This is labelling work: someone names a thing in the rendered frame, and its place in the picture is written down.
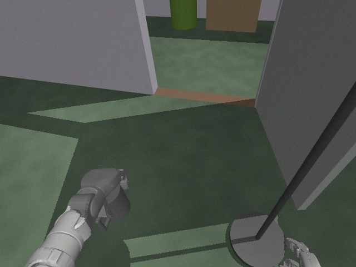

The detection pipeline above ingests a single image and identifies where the left robot arm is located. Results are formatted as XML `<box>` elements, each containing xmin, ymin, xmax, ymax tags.
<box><xmin>24</xmin><ymin>185</ymin><xmax>106</xmax><ymax>267</ymax></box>

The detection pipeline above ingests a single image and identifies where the floor lamp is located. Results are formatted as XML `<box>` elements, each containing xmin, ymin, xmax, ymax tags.
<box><xmin>229</xmin><ymin>82</ymin><xmax>356</xmax><ymax>267</ymax></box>

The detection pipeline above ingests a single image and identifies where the right robot hand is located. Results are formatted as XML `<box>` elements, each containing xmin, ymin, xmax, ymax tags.
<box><xmin>280</xmin><ymin>238</ymin><xmax>321</xmax><ymax>267</ymax></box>

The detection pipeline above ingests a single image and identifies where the left robot hand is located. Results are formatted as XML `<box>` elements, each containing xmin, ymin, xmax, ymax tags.
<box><xmin>81</xmin><ymin>168</ymin><xmax>129</xmax><ymax>219</ymax></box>

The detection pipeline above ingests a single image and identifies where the mug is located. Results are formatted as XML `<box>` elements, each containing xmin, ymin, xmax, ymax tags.
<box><xmin>95</xmin><ymin>184</ymin><xmax>131</xmax><ymax>231</ymax></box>

